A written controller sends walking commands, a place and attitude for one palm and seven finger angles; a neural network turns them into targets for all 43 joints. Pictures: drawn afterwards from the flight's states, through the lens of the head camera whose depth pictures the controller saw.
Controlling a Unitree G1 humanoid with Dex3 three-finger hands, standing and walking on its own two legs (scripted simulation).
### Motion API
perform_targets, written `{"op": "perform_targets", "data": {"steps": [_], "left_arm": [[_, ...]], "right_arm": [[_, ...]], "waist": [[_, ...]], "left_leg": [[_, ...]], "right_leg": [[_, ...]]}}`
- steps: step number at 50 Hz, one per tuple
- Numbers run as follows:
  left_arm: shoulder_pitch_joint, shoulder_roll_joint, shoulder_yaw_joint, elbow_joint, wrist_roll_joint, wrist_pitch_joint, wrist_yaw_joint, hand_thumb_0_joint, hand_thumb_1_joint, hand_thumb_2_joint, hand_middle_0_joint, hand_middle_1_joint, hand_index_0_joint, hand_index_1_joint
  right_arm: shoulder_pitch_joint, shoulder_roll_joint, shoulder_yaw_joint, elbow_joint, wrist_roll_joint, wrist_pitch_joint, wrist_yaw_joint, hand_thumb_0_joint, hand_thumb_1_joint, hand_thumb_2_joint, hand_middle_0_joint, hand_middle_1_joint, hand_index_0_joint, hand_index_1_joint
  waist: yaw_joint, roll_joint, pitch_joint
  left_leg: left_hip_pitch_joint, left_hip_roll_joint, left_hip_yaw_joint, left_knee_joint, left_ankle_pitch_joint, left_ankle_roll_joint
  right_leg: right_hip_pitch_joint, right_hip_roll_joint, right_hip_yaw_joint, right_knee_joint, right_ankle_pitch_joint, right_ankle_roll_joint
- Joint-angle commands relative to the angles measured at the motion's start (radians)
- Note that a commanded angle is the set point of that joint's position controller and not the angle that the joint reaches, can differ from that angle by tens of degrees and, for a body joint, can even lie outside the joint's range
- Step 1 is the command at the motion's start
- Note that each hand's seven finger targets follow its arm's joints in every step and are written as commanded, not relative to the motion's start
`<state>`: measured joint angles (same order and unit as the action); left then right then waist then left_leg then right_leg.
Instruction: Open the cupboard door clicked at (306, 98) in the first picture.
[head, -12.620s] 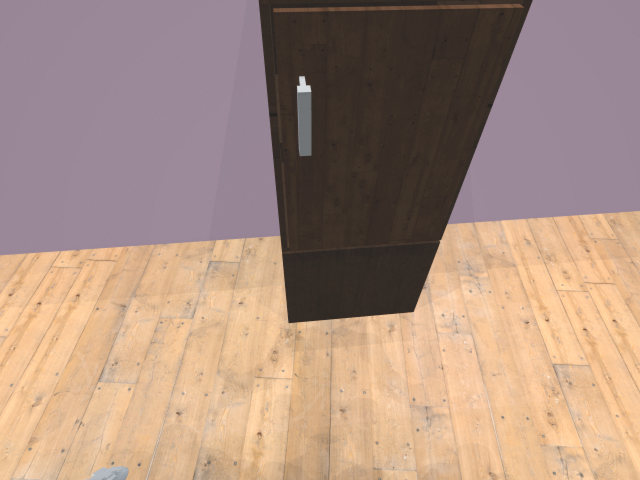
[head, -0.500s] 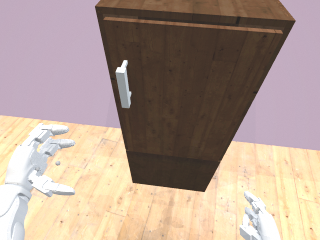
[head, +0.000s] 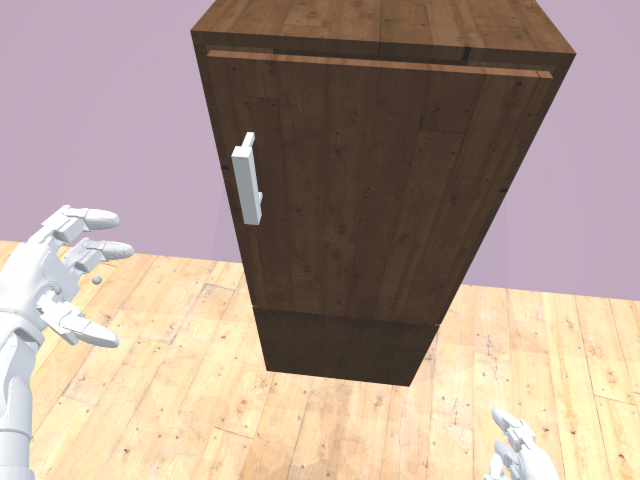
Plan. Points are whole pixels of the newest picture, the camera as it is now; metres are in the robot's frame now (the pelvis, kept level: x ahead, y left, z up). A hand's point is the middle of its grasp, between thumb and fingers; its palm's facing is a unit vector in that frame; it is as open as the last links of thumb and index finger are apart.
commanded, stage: raise the hand with hooked fingers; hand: left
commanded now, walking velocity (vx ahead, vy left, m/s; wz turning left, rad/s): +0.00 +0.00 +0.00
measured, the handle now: (251, 179) +0.51 +0.15 +0.10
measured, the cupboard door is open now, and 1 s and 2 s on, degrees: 0 0 0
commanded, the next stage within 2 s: move the hooked fingers beside the handle in 0.32 s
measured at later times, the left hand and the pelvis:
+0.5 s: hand (115, 283) +0.29 +0.26 +0.12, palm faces +0.02 -1.00 -0.04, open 14.0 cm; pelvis +0.00 -0.01 +0.00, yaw +0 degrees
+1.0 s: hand (156, 243) +0.36 +0.23 +0.11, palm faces +0.00 -1.00 -0.03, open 14.0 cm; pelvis +0.00 -0.02 +0.00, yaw -1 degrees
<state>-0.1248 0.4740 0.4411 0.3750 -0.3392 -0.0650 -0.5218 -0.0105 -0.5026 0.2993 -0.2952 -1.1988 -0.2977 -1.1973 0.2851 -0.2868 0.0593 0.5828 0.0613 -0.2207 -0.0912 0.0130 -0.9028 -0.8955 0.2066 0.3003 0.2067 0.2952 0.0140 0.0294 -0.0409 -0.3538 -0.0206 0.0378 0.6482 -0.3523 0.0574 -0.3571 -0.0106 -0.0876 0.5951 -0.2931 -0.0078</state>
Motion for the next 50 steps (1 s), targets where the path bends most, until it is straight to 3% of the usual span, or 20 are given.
{"op": "perform_targets", "data": {"steps": [1, 5, 9, 15, 19, 22, 24, 26, 27, 29, 32, 33, 34, 37, 40, 41, 43, 45, 48, 50], "left_arm": [[-0.221, 0.274, 0.11, -0.248, -0.029, -0.079, 0.012, 0.0, -0.5, 0.3, -0.3, -1.2, -0.3, -1.2], [-0.242, 0.275, 0.111, -0.277, -0.02, -0.105, 0.033, 0.0, -0.5, 0.3, -0.3, -1.2, -0.3, -1.2], [-0.245, 0.257, 0.088, -0.23, -0.015, -0.096, 0.03, 0.0, -0.5, 0.3, -0.3, -1.2, -0.3, -1.2], [-0.236, 0.251, 0.089, -0.221, -0.023, -0.093, 0.016, 0.0, -0.5, 0.3, -0.3, -1.2, -0.3, -1.2], [-0.236, 0.254, 0.088, -0.197, -0.026, -0.095, 0.016, 0.0, -0.5, 0.3, -0.3, -1.2, -0.3, -1.2], [-0.287, 0.22, 0.048, -0.212, -0.018, -0.099, 0.018, 0.0, -0.5, 0.3, -0.3, -1.2, -0.3, -1.2], [-0.33, 0.224, 0.039, -0.197, -0.015, -0.101, 0.025, 0.0, -0.5, 0.3, -0.3, -1.2, -0.3, -1.2], [-0.363, 0.229, 0.039, -0.162, -0.007, -0.103, 0.031, 0.0, -0.5, 0.3, -0.3, -1.2, -0.3, -1.2], [-0.385, 0.234, 0.038, -0.169, -0.002, -0.111, 0.036, 0.0, -0.5, 0.3, -0.3, -1.2, -0.3, -1.2], [-0.373, 0.274, 0.068, -0.138, 0.005, -0.115, 0.044, 0.0, -0.5, 0.3, -0.3, -1.2, -0.3, -1.2], [-0.423, 0.257, 0.048, -0.099, 0.013, -0.118, 0.045, 0.0, -0.5, 0.3, -0.3, -1.2, -0.3, -1.2], [-0.443, 0.238, 0.029, -0.09, 0.013, -0.122, 0.045, 0.0, -0.5, 0.3, -0.3, -1.2, -0.3, -1.2], [-0.426, 0.262, 0.05, -0.068, 0.012, -0.122, 0.047, 0.0, -0.5, 0.3, -0.3, -1.2, -0.3, -1.2], [-0.44, 0.271, 0.054, -0.046, 0.019, -0.128, 0.044, 0.0, -0.5, 0.3, -0.3, -1.2, -0.3, -1.2], [-0.488, 0.267, 0.041, 0.004, 0.02, -0.128, 0.042, 0.0, -0.5, 0.3, -0.3, -1.2, -0.3, -1.2], [-0.485, 0.305, 0.073, 0.041, 0.024, -0.128, 0.046, 0.0, -0.5, 0.3, -0.3, -1.2, -0.3, -1.2], [-0.548, 0.282, 0.041, 0.035, 0.028, -0.14, 0.045, 0.0, -0.5, 0.3, -0.3, -1.2, -0.3, -1.2], [-0.535, 0.29, 0.051, 0.031, 0.028, -0.154, 0.046, 0.0, -0.5, 0.3, -0.3, -1.2, -0.3, -1.2], [-0.556, 0.29, 0.046, 0.041, 0.036, -0.164, 0.053, 0.0, -0.5, 0.3, -0.3, -1.2, -0.3, -1.2], [-0.538, 0.28, 0.045, 0.067, 0.033, -0.161, 0.054, 0.0, -0.5, 0.3, -0.3, -1.2, -0.3, -1.2]], "right_arm": [[-0.073, -0.135, -0.06, -0.157, -0.005, -0.055, -0.006, 0.0, -0.9, -0.9, 0.2, 0.3, 0.2, 0.3], [-0.069, -0.132, -0.061, -0.146, -0.006, -0.056, -0.01, 0.0, -0.9, -0.9, 0.2, 0.3, 0.2, 0.3], [-0.072, -0.133, -0.059, -0.136, -0.002, -0.053, -0.019, 0.0, -0.9, -0.9, 0.2, 0.3, 0.2, 0.3], [-0.08, -0.131, -0.058, -0.138, -0.002, -0.055, -0.023, 0.0, -0.9, -0.9, 0.2, 0.3, 0.2, 0.3], [-0.081, -0.131, -0.058, -0.133, 0.0, -0.053, -0.024, 0.0, -0.9, -0.9, 0.2, 0.3, 0.2, 0.3], [-0.087, -0.127, -0.055, -0.132, 0.003, -0.053, -0.027, 0.0, -0.9, -0.9, 0.2, 0.3, 0.2, 0.3], [-0.08, -0.129, -0.057, -0.124, 0.002, -0.051, -0.032, 0.0, -0.9, -0.9, 0.2, 0.3, 0.2, 0.3], [-0.077, -0.13, -0.056, -0.117, 0.004, -0.048, -0.036, 0.0, -0.9, -0.9, 0.2, 0.3, 0.2, 0.3], [-0.078, -0.129, -0.056, -0.116, 0.003, -0.048, -0.036, 0.0, -0.9, -0.9, 0.2, 0.3, 0.2, 0.3], [-0.069, -0.133, -0.056, -0.109, -0.001, -0.042, -0.035, 0.0, -0.9, -0.9, 0.2, 0.3, 0.2, 0.3], [-0.074, -0.129, -0.052, -0.108, 0.003, -0.036, -0.034, 0.0, -0.9, -0.9, 0.2, 0.3, 0.2, 0.3], [-0.072, -0.127, -0.053, -0.109, 0.003, -0.035, -0.033, 0.0, -0.9, -0.9, 0.2, 0.3, 0.2, 0.3], [-0.064, -0.133, -0.057, -0.108, 0.002, -0.03, -0.033, 0.0, -0.9, -0.9, 0.2, 0.3, 0.2, 0.3], [-0.057, -0.133, -0.056, -0.112, 0.002, -0.024, -0.029, 0.0, -0.9, -0.9, 0.2, 0.3, 0.2, 0.3], [-0.044, -0.136, -0.058, -0.108, 0.004, -0.014, -0.026, 0.0, -0.9, -0.9, 0.2, 0.3, 0.2, 0.3], [-0.034, -0.142, -0.062, -0.102, 0.005, -0.009, -0.027, 0.0, -0.9, -0.9, 0.2, 0.3, 0.2, 0.3], [-0.028, -0.141, -0.062, -0.102, 0.005, -0.006, -0.026, 0.0, -0.9, -0.9, 0.2, 0.3, 0.2, 0.3], [-0.016, -0.139, -0.067, -0.104, 0.003, 0.0, -0.023, 0.0, -0.9, -0.9, 0.2, 0.3, 0.2, 0.3], [-0.003, -0.142, -0.069, -0.098, 0.003, 0.007, -0.021, 0.0, -0.9, -0.9, 0.2, 0.3, 0.2, 0.3], [0.004, -0.143, -0.07, -0.098, 0.002, 0.014, -0.018, 0.0, -0.9, -0.9, 0.2, 0.3, 0.2, 0.3]], "waist": [[0.017, 0.065, -0.235], [0.009, 0.094, -0.226], [0.002, 0.068, -0.174], [0.002, 0.054, -0.211], [0.0, 0.037, -0.181], [-0.012, 0.071, -0.192], [-0.019, 0.02, -0.18], [-0.025, 0.027, -0.181], [-0.023, 0.044, -0.197], [-0.013, 0.02, -0.208], [-0.023, 0.062, -0.195], [-0.026, 0.056, -0.2], [-0.021, -0.006, -0.208], [-0.017, 0.051, -0.237], [-0.031, 0.018, -0.22], [-0.028, -0.004, -0.216], [-0.038, 0.035, -0.237], [-0.028, 0.023, -0.282], [-0.034, 0.043, -0.284], [-0.029, 0.023, -0.276]], "left_leg": [[0.124, 0.032, -0.103, -0.107, 0.36, -0.05], [0.143, 0.033, -0.098, -0.115, 0.363, -0.051], [0.116, 0.031, -0.092, -0.123, 0.294, -0.043], [0.12, 0.025, -0.082, -0.115, 0.3, -0.034], [0.102, 0.024, -0.073, -0.109, 0.28, -0.031], [0.114, 0.022, -0.078, -0.114, 0.271, -0.032], [0.108, 0.025, -0.077, -0.11, 0.26, -0.028], [0.095, 0.02, -0.074, -0.113, 0.231, -0.026], [0.1, 0.019, -0.077, -0.115, 0.233, -0.027], [0.092, 0.02, -0.071, -0.108, 0.249, -0.026], [0.074, 0.016, -0.065, -0.108, 0.234, -0.027], [0.077, 0.016, -0.066, -0.107, 0.23, -0.026], [0.066, 0.02, -0.064, -0.101, 0.237, -0.023], [0.059, 0.014, -0.055, -0.097, 0.259, -0.024], [0.034, 0.014, -0.051, -0.091, 0.239, -0.021], [0.02, 0.015, -0.05, -0.088, 0.227, -0.021], [0.029, 0.013, -0.05, -0.084, 0.232, -0.021], [0.044, 0.014, -0.048, -0.078, 0.272, -0.019], [0.049, 0.016, -0.051, -0.077, 0.292, -0.021], [0.04, 0.017, -0.048, -0.077, 0.301, -0.02]], "right_leg": [[0.072, 0.024, 0.026, -0.04, 0.226, -0.032], [0.072, 0.024, 0.03, -0.048, 0.227, -0.032], [0.063, 0.02, 0.032, -0.061, 0.194, -0.033], [0.088, 0.019, 0.041, -0.065, 0.225, -0.027], [0.079, 0.017, 0.046, -0.069, 0.22, -0.026], [0.062, 0.017, 0.041, -0.066, 0.209, -0.024], [0.065, 0.015, 0.046, -0.072, 0.204, -0.024], [0.058, 0.016, 0.049, -0.074, 0.181, -0.021], [0.061, 0.013, 0.048, -0.071, 0.179, -0.022], [0.088, 0.01, 0.055, -0.07, 0.199, -0.024], [0.073, 0.007, 0.059, -0.068, 0.196, -0.022], [0.07, 0.007, 0.059, -0.066, 0.191, -0.023], [0.092, 0.007, 0.064, -0.067, 0.203, -0.021], [0.099, 0.005, 0.068, -0.056, 0.238, -0.02], [0.091, 0.005, 0.075, -0.057, 0.232, -0.017], [0.086, 0.007, 0.077, -0.058, 0.218, -0.015], [0.075, 0.005, 0.078, -0.051, 0.224, -0.016], [0.111, 0.007, 0.08, -0.041, 0.272, -0.017], [0.093, 0.01, 0.073, -0.034, 0.287, -0.019], [0.096, 0.012, 0.074, -0.032, 0.302, -0.018]]}}
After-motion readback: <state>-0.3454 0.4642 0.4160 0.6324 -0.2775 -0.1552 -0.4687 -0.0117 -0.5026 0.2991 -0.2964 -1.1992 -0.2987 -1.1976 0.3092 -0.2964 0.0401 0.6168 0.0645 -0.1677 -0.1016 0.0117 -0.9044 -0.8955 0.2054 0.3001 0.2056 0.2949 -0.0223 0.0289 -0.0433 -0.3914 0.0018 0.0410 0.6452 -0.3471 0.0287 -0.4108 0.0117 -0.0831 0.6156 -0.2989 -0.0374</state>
